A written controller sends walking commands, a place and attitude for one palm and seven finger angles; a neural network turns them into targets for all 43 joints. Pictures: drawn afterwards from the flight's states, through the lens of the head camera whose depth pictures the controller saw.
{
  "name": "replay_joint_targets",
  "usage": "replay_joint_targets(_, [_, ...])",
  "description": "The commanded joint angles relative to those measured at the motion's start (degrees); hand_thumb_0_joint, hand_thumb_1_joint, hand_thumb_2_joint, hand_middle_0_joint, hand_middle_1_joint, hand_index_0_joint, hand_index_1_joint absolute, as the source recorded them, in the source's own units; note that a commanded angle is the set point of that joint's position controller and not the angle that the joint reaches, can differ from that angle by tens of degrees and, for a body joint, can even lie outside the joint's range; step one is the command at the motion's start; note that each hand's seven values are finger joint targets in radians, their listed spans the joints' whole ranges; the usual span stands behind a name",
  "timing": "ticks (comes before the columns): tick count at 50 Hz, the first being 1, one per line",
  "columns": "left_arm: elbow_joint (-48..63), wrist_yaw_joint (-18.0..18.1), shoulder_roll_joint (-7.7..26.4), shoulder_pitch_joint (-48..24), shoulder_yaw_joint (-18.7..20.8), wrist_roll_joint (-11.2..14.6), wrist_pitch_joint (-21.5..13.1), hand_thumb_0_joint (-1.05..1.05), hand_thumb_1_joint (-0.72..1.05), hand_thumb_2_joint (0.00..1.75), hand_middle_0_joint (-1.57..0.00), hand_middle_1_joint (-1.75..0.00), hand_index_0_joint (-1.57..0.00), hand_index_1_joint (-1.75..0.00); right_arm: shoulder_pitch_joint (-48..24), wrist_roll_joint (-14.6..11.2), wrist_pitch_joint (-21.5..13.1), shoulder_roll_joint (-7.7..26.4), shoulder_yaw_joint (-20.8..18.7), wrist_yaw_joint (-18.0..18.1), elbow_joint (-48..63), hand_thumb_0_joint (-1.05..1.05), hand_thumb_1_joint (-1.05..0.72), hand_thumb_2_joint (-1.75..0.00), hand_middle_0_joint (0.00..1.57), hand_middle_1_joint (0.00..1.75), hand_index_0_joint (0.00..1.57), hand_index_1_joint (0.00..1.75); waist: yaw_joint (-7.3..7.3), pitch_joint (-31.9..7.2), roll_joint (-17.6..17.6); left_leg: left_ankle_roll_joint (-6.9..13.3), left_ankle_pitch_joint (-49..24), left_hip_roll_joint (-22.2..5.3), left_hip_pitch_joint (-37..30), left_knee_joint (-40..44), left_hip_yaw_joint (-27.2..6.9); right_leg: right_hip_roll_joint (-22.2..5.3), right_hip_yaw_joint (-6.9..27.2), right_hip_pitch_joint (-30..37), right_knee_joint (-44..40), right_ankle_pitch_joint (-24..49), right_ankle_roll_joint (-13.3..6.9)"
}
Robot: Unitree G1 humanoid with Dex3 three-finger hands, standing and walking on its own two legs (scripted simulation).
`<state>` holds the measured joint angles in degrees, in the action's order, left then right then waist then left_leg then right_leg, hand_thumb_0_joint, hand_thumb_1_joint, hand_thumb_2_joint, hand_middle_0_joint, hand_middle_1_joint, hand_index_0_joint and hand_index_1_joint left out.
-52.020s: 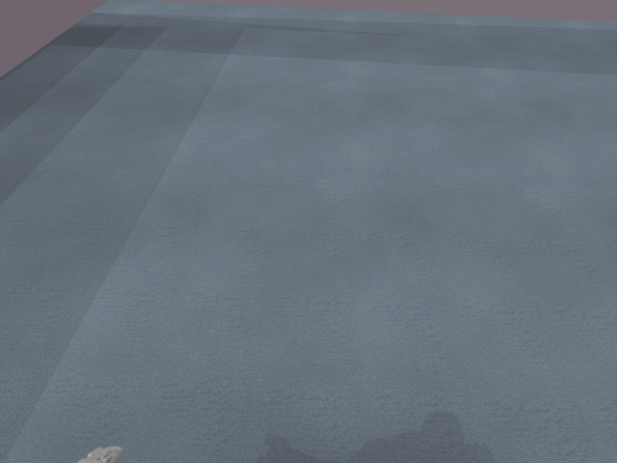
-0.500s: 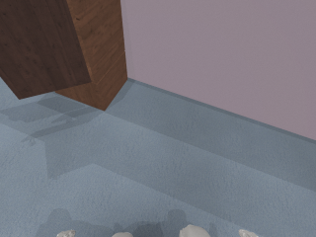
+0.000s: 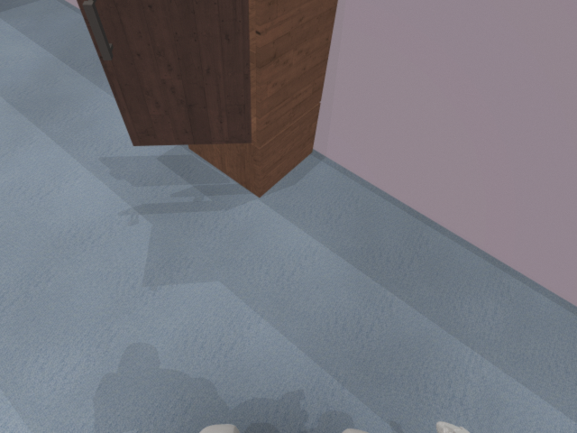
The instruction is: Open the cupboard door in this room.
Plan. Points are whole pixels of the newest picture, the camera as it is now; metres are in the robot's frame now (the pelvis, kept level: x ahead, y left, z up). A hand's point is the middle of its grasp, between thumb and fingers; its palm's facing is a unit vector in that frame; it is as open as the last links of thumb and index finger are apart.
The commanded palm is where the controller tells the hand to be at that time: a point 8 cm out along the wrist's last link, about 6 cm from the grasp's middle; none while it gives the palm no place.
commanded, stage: turn to face it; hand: left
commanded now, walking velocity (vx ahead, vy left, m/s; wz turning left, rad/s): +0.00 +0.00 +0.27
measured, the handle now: (100, 28) +0.98 +0.54 +0.00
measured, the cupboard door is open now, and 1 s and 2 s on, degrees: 46 46 46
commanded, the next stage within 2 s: take the last steps up to it in 0.24 s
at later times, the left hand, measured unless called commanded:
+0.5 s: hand out of the picture +0.02 +0.16 -0.15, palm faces +0.21 -0.96 -0.21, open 7.4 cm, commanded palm none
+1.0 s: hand (136, 402) +0.17 +0.23 -0.14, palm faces +0.22 -0.95 -0.22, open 7.4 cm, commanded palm none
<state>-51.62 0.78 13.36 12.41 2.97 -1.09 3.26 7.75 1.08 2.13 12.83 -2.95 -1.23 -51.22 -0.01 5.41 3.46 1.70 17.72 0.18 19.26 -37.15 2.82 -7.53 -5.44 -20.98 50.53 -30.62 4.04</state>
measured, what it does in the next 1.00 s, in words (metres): walks ahead: right foot, then left foot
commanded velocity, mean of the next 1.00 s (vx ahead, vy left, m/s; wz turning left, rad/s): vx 0.20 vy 0.09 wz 0.17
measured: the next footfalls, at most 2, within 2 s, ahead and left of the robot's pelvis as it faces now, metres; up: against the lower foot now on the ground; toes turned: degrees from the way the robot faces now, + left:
right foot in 0.28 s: +0.04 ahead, -0.15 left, +0.00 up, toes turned +2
left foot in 0.62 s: +0.06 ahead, +0.12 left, +0.00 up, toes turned +17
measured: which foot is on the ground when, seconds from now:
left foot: down 0.00-0.28, up 0.30-0.60, down 0.62-1.00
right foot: up 0.00-0.26, down 0.28-0.62, up 0.64-1.00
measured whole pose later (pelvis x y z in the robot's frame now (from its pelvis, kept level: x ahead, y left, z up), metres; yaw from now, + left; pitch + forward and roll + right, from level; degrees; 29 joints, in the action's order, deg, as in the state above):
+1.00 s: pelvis +0.12 +0.03 +0.02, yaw +13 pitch -1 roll +2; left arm -55.8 -1.3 10.8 8.6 2.9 -1.7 0.3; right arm 22.7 1.4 -1.5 8.3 -0.7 0.0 -63.1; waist -1.0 2.4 -0.2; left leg 2.2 18.4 2.3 2.2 -21.2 4.8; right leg -4.8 -5.6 -23.9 38.1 -15.7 0.3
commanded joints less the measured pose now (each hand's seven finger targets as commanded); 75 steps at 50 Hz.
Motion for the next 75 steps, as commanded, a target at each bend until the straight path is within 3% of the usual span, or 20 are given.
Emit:
replay_joint_targets(1, [4.7, 0.1, 5.1, -4.0, 1.6, 0.5, -1.6, 0.00, 0.90, 0.90, -0.20, -0.30, -0.20, -0.30, 5.1, 0.7, -1.6, 11.0, -2.4, 2.6, 2.0, 0.00, -0.90, -0.90, 0.20, 0.30, 0.20, 0.30, -2.30, -8.1, -13.8, 9.8, -31.5, -17.3, -10.3, 16.0, -19.2, 1.2, 6.1, -10.1, 14.1, 1.6, 0.0])
replay_joint_targets(11, [0.2, 0.0, 3.7, 3.9, 1.2, 0.7, -2.4, 0.00, 0.90, 0.90, -0.20, -0.30, -0.20, -0.30, 0.9, 0.1, -1.0, 9.1, -1.9, 2.4, 0.5, 0.00, -0.90, -0.90, 0.20, 0.30, 0.20, 0.30, 1.65, -8.8, -10.6, 5.0, -19.9, -10.7, -3.5, 12.5, -14.5, 6.1, 1.6, 12.2, -21.2, 15.7, -1.3])
replay_joint_targets(12, [-0.2, 0.3, 5.6, 5.1, 1.6, 0.4, -3.0, 0.00, 0.90, 0.90, -0.20, -0.30, -0.20, -0.30, 0.9, -0.3, -1.0, 7.5, -1.8, 2.1, 0.6, 0.00, -0.90, -0.90, 0.20, 0.30, 0.20, 0.30, 2.23, -8.6, -5.8, 2.1, -12.2, -7.4, 0.8, 8.9, -12.4, 2.7, 5.4, 17.1, -28.2, 18.7, -2.2])
replay_joint_targets(14, [0.5, 0.6, 12.6, 4.7, 2.7, -0.5, -3.4, 0.00, 0.90, 0.90, -0.20, -0.30, -0.20, -0.30, 0.3, -0.6, -0.4, 4.2, -1.4, 1.2, 2.4, 0.00, -0.90, -0.90, 0.20, 0.30, 0.20, 0.30, 2.57, -5.2, 10.8, -3.0, 14.5, 2.3, 7.5, -10.6, -3.1, -17.4, 22.9, 12.8, -37.0, 21.8, -12.2])
replay_joint_targets(19, [0.2, 0.8, 7.6, 2.6, 2.0, -0.3, -4.3, 0.00, 0.90, 0.90, -0.20, -0.30, -0.20, -0.30, -0.3, -0.4, 0.1, 3.1, -1.3, 0.8, -0.6, 0.00, -0.90, -0.90, 0.20, 0.30, 0.20, 0.30, 1.56, -4.4, 7.8, -3.8, 10.1, -0.6, 10.5, -21.5, -2.9, -10.8, 11.7, 15.8, -32.2, 37.8, -12.3])
replay_joint_targets(25, [-3.1, 0.0, 10.2, 8.0, 3.3, -0.7, -5.4, 0.00, 0.90, 0.90, -0.20, -0.30, -0.20, -0.30, -4.8, -0.2, -1.4, 1.8, -0.8, -0.6, 0.7, 0.00, -0.90, -0.90, 0.20, 0.30, 0.20, 0.30, 4.38, -3.0, 5.7, -3.5, 9.3, -1.5, 8.3, -5.0, 0.6, -14.4, 12.4, 18.8, -34.5, 21.9, -12.5])
replay_joint_targets(29, [-3.3, -0.7, 10.0, 4.0, 3.5, -0.3, -4.9, 0.00, 0.90, 0.90, -0.20, -0.30, -0.20, -0.30, 3.3, -0.1, -2.2, 2.8, -0.8, -0.4, -1.7, 0.00, -0.90, -0.90, 0.20, 0.30, 0.20, 0.30, -0.43, -2.7, 3.0, -2.3, 0.0, 0.8, -11.2, 10.9, 4.3, -10.0, 5.2, 4.4, -28.8, 9.9, -7.5])
replay_joint_targets(30, [-2.2, -1.1, 7.8, 2.7, 3.3, 0.0, -4.5, 0.00, 0.90, 0.90, -0.20, -0.30, -0.20, -0.30, 8.8, 0.2, -2.6, 6.0, -1.6, 0.3, -2.8, 0.00, -0.90, -0.90, 0.20, 0.30, 0.20, 0.30, -3.14, -4.8, -5.4, 0.3, 3.8, -3.7, -20.4, 15.2, -2.8, -6.1, 1.5, -3.9, -19.3, 6.3, -5.0])
replay_joint_targets(31, [0.0, -1.7, 3.9, 1.3, 2.5, 0.3, -4.2, 0.00, 0.90, 0.90, -0.20, -0.30, -0.20, -0.30, 15.3, 1.1, -2.7, 12.1, -3.1, 0.9, -3.9, 0.00, -0.90, -0.90, 0.20, 0.30, 0.20, 0.30, -5.82, -6.6, -22.2, 7.0, 8.8, -17.7, -26.5, 21.1, -23.1, 2.2, -6.2, -15.4, -1.7, -2.6, -1.6])
replay_joint_targets(32, [2.5, -1.5, 3.5, -4.6, 1.6, -0.2, -4.4, 0.00, 0.90, 0.90, -0.20, -0.30, -0.20, -0.30, 20.4, 1.1, -2.7, 13.4, -3.0, 1.6, -5.1, 0.00, -0.90, -0.90, 0.20, 0.30, 0.20, 0.30, -8.00, -5.8, -19.4, 12.5, 8.4, -22.5, -24.1, 24.9, -29.6, 3.2, -1.2, -20.4, 9.9, -5.8, -2.6])
replay_joint_targets(37, [-1.8, -2.3, 2.0, -1.3, 1.2, -0.5, -4.2, 0.00, 0.90, 0.90, -0.20, -0.30, -0.20, -0.30, 11.3, 0.5, -4.8, 6.0, -0.3, 2.5, -3.9, 0.00, -0.90, -0.90, 0.20, 0.30, 0.20, 0.30, -0.73, -1.9, -9.3, 9.5, -1.8, -14.8, -12.8, 26.8, -15.2, -0.2, 3.2, -16.2, 13.7, 10.2, -3.5])
replay_joint_targets(49, [-1.5, -2.1, 1.7, -1.2, 1.1, -0.4, -4.8, 0.00, 0.90, 0.90, -0.20, -0.30, -0.20, -0.30, 15.0, 0.4, -5.0, 4.6, 0.0, 2.0, -9.6, 0.00, -0.90, -0.90, 0.20, 0.30, 0.20, 0.30, 2.21, -0.2, -5.1, 7.5, -5.7, -10.7, -6.0, 19.4, -6.1, 4.5, -1.3, 7.9, -18.0, 17.2, -4.1])
replay_joint_targets(50, [-3.1, -1.8, 3.4, 4.2, 1.9, -0.5, -5.3, 0.00, 0.90, 0.90, -0.20, -0.30, -0.20, -0.30, 14.7, 0.0, -5.0, 3.7, 0.2, 2.0, -9.6, 0.00, -0.90, -0.90, 0.20, 0.30, 0.20, 0.30, 4.47, -1.7, -2.4, 5.3, -4.8, -7.3, -0.8, 11.1, -3.5, 3.4, 1.1, 17.9, -21.9, 16.9, -5.0])
replay_joint_targets(52, [-6.4, -1.1, 12.5, 17.4, 4.0, -0.2, -5.9, 0.00, 0.90, 0.90, -0.20, -0.30, -0.20, -0.30, 14.9, -0.5, -5.3, 1.3, 0.2, 1.4, -6.7, 0.00, -0.90, -0.90, 0.20, 0.30, 0.20, 0.30, 8.10, -9.5, 15.2, 0.3, 18.1, 2.2, 17.4, -20.3, 2.6, -20.9, 34.3, 34.9, -37.5, 8.7, -15.5])
replay_joint_targets(53, [-5.6, -0.5, 11.1, 14.7, 3.6, 0.3, -5.9, 0.00, 0.90, 0.90, -0.20, -0.30, -0.20, -0.30, 12.4, 0.0, -4.7, 3.7, -0.6, 1.4, -6.6, 0.00, -0.90, -0.90, 0.20, 0.30, 0.20, 0.30, 6.92, -6.2, 10.4, 0.0, 15.2, -1.6, 18.1, -27.9, -3.2, -21.3, 36.2, 25.7, -41.0, -3.1, -16.9])
replay_joint_targets(59, [-5.0, -0.2, 2.6, 6.7, 1.7, -0.2, -7.8, 0.00, 0.90, 0.90, -0.20, -0.30, -0.20, -0.30, 10.9, 0.3, -3.1, -2.2, -0.2, 0.0, -7.8, 0.00, -0.90, -0.90, 0.20, 0.30, 0.20, 0.30, 0.86, -2.8, 2.7, -3.2, -2.2, -6.4, 11.1, -17.1, -0.7, -11.5, 9.7, 10.8, -41.7, 19.6, -12.0])
replay_joint_targets(67, [-8.0, -0.8, 6.3, 7.6, 2.3, -0.4, -7.5, 0.00, 0.90, 0.90, -0.20, -0.30, -0.20, -0.30, 2.7, 0.3, -4.2, -1.0, -0.3, -1.3, -3.0, 0.00, -0.90, -0.90, 0.20, 0.30, 0.20, 0.30, 1.94, -1.3, 6.0, -3.1, -5.9, -3.5, 4.5, 3.1, 3.4, -10.6, 5.5, 12.2, -37.7, 21.0, -10.6])
replay_joint_targets(70, [-7.8, -0.9, 5.6, 6.2, 2.3, -0.3, -6.5, 0.00, 0.90, 0.90, -0.20, -0.30, -0.20, -0.30, 10.8, 0.5, -5.0, 2.9, -1.0, -0.4, -5.3, 0.00, -0.90, -0.90, 0.20, 0.30, 0.20, 0.30, -2.93, -3.4, -2.0, -2.0, -5.1, -1.8, -14.4, 11.0, 4.8, -6.3, 1.3, 3.1, -25.3, 18.9, -8.0])
replay_joint_targets(72, [-4.6, -1.4, 0.5, 6.3, 1.0, 0.2, -6.4, 0.00, 0.90, 0.90, -0.20, -0.30, -0.20, -0.30, 24.1, 1.4, -5.2, 12.9, -3.1, 1.4, -7.8, 0.00, -0.90, -0.90, 0.20, 0.30, 0.20, 0.30, -7.23, -10.6, -21.9, 7.5, -0.3, -22.0, -28.7, 20.9, -23.4, 5.7, -4.5, -13.9, 7.3, -3.9, -4.1])
replay_joint_targets(75, [-3.4, -1.4, 0.6, 0.6, 0.8, 0.1, -6.2, 0.00, 0.90, 0.90, -0.20, -0.30, -0.20, -0.30, 14.9, 0.8, -5.1, 8.5, -1.6, 2.2, -5.4, 0.00, -0.90, -0.90, 0.20, 0.30, 0.20, 0.30, -3.95, -6.0, -14.7, 10.6, 7.3, -22.5, -14.9, 24.9, -21.6, 0.6, 4.4, -19.2, 22.5, 3.7, -5.8])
